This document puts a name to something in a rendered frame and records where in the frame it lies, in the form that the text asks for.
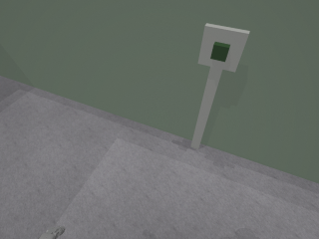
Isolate panel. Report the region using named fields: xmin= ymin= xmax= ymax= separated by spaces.
xmin=191 ymin=23 xmax=250 ymax=149

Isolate left robot hand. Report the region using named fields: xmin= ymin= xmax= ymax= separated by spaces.
xmin=38 ymin=226 xmax=66 ymax=239

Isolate button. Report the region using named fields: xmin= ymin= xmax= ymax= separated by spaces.
xmin=210 ymin=42 xmax=230 ymax=62

